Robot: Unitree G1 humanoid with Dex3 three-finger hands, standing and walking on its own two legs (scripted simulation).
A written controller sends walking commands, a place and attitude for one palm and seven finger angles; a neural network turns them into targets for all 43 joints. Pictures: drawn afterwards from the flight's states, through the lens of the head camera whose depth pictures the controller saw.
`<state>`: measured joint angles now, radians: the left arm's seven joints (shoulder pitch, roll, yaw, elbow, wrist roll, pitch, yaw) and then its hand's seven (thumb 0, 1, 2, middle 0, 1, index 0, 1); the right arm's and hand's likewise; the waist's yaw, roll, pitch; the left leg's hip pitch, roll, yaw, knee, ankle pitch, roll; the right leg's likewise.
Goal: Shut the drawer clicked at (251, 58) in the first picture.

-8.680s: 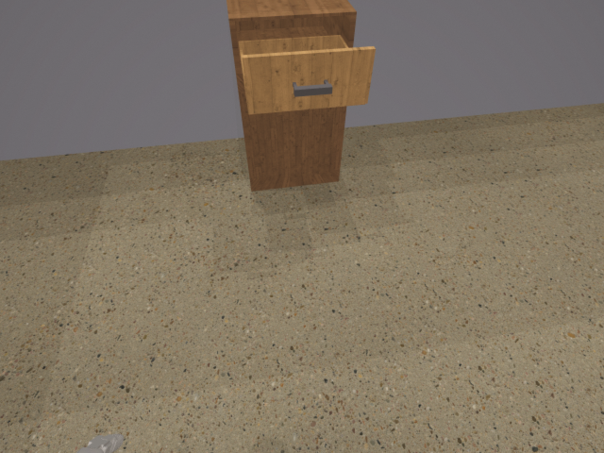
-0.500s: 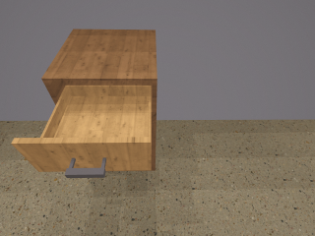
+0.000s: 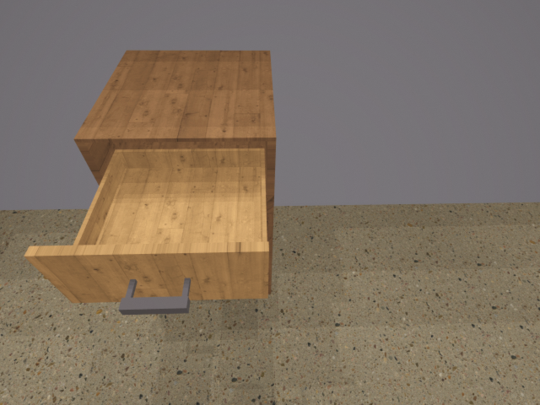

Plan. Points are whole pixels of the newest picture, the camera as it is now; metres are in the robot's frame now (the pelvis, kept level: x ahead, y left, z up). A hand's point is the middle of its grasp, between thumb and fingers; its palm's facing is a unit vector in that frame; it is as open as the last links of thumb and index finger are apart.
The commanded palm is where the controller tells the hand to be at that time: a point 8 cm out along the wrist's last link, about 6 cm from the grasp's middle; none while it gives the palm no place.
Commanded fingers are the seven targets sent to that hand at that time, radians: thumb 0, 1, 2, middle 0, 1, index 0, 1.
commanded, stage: come to a stop and stand still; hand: left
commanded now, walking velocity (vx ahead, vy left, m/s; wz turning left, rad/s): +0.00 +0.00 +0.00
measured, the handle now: (157, 294) +0.31 +0.23 -0.08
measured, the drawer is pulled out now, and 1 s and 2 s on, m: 0.30 0.30 0.29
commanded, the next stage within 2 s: look again from close up in 0.22 s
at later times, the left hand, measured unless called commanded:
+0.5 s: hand out of the picture +0.00 +0.18 -0.18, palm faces +0.01 -0.98 -0.22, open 7.4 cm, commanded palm none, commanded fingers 0.00 0.90 0.90 -0.20 -0.30 -0.20 -0.30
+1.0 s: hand out of the picture +0.06 +0.20 -0.18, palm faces +0.08 -0.98 -0.20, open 7.4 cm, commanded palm +0.10 +0.25 -0.08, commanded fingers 0.00 0.90 0.90 -0.26 -0.37 -0.26 -0.37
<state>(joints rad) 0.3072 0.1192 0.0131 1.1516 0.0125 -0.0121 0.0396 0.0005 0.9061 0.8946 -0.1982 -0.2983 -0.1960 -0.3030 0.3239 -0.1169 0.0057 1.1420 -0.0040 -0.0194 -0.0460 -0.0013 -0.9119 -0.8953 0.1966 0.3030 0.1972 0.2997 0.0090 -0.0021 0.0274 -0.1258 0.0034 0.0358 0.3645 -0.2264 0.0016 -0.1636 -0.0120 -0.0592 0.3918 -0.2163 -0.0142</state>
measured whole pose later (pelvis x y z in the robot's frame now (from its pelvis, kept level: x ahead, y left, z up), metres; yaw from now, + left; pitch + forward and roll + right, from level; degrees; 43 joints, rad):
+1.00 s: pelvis +0.01 +0.02 -0.01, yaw +0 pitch +0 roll -1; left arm 0.29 0.17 0.02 0.88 -0.02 0.05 0.05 0.00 0.91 0.89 -0.20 -0.30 -0.20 -0.30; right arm 0.22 -0.18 0.00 1.05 0.01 -0.02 -0.02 0.00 -0.92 -0.90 0.20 0.30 0.20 0.30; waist 0.01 -0.01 0.04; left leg -0.19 -0.01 0.04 0.51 -0.32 0.03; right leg -0.21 -0.03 -0.05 0.49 -0.28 0.02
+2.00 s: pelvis -0.02 +0.00 -0.08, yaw +2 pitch +13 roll -1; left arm 0.69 0.15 0.05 -0.23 -0.22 -0.46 -0.15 0.02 0.90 0.90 -1.07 -1.24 -1.07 -1.25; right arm 0.22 -0.24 -0.05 0.52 0.03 -0.21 -0.05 0.01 -0.91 -0.90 0.20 0.30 0.20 0.30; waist 0.01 0.03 -0.13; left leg -0.80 0.02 -0.01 1.08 -0.52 0.00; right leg -0.79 -0.02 -0.10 1.05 -0.49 -0.03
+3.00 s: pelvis -0.01 +0.00 -0.07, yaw +2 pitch +12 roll -1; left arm 0.78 0.14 -0.03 -0.41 -0.16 -0.33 -0.07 0.01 0.90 0.90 -1.40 -1.60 -1.40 -1.60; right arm 0.25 -0.21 0.00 0.43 0.04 -0.14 -0.03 0.01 -0.91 -0.90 0.20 0.30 0.20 0.30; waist 0.02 0.05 -0.15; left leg -0.72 0.02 -0.01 1.05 -0.53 0.00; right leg -0.72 -0.02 -0.10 1.02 -0.50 -0.02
